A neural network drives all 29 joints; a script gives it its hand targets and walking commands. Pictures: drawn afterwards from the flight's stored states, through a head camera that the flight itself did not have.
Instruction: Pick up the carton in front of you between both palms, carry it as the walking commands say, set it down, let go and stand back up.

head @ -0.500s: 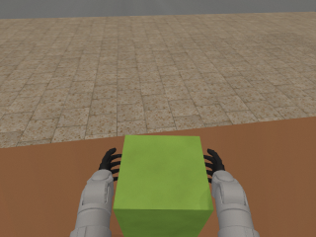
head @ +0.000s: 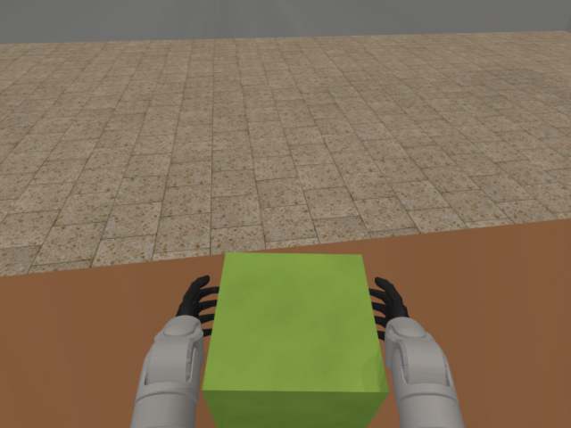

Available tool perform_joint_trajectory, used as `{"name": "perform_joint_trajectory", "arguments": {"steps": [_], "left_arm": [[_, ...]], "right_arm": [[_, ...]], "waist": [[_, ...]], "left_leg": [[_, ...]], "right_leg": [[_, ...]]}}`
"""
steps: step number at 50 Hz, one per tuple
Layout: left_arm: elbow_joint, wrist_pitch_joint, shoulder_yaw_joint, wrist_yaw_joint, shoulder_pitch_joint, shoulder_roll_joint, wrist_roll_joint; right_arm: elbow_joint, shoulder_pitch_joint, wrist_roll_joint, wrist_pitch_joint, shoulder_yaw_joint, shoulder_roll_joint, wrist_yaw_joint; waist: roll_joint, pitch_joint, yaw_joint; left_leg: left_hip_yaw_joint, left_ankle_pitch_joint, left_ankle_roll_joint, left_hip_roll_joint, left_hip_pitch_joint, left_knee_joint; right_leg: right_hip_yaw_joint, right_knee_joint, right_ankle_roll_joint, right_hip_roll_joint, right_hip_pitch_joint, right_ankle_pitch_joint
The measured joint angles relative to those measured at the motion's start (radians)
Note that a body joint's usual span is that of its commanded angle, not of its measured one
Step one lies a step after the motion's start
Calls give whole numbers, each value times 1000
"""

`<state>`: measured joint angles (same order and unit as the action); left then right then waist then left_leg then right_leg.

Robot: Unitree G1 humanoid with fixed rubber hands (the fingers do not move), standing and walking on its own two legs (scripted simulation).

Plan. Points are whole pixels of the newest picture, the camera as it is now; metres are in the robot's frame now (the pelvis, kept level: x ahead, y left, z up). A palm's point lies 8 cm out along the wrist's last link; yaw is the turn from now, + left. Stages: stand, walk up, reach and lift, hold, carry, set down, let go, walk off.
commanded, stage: hold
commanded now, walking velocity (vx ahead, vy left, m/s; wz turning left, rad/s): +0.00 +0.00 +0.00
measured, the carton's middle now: (291, 353) +0.28 +0.00 -0.04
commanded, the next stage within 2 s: carry in 1.46 s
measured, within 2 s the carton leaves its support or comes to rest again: neither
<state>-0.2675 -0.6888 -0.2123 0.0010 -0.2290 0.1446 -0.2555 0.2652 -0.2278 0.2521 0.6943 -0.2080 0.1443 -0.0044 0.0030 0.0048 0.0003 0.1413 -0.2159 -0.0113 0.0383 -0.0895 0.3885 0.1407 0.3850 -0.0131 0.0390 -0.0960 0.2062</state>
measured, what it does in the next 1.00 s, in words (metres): stands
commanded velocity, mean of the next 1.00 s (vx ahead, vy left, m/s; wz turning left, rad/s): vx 0.00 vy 0.00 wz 0.00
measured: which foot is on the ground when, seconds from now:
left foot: down 0.00-1.00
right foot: down 0.00-1.00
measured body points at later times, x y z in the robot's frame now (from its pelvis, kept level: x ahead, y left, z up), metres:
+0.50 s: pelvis -0.02 +0.00 +0.00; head -0.06 +0.00 +0.45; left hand +0.29 +0.15 +0.04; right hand +0.28 -0.15 +0.04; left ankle +0.00 +0.13 -0.74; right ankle +0.01 -0.13 -0.74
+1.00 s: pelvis -0.01 +0.00 +0.00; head -0.05 +0.00 +0.45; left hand +0.29 +0.15 +0.04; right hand +0.29 -0.15 +0.04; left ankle +0.00 +0.13 -0.74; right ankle +0.01 -0.13 -0.74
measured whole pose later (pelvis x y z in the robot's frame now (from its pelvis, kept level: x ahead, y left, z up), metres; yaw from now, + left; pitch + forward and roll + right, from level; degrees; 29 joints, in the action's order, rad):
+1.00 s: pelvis -0.01 +0.00 +0.00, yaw +0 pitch -7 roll +0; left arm -0.20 -0.76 -0.20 -0.01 -0.23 0.15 -0.26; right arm 0.20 -0.23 0.25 0.76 -0.20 0.15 0.00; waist 0.00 -0.02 0.00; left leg 0.13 -0.20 -0.01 0.03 -0.05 0.37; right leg 0.13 0.37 -0.01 0.04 -0.05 0.19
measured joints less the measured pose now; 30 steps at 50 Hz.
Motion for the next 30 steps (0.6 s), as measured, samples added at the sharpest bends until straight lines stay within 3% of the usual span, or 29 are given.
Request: {"name": "perform_joint_trajectory", "arguments": {"steps": [8,30], "left_arm": [[73,-46,24,9,19,-4,21],[20,-58,-32,-9,-51,11,-12]], "right_arm": [[-71,16,-18,46,24,-3,-7],[-19,-52,12,57,-33,11,9]], "waist": [[-1,-1,0],[-1,-22,0]], "left_leg": [[0,13,0,-1,31,-23],[-5,11,-2,0,15,10]], "right_leg": [[0,-21,0,-2,30,-12],[-6,12,0,0,14,-10]]}}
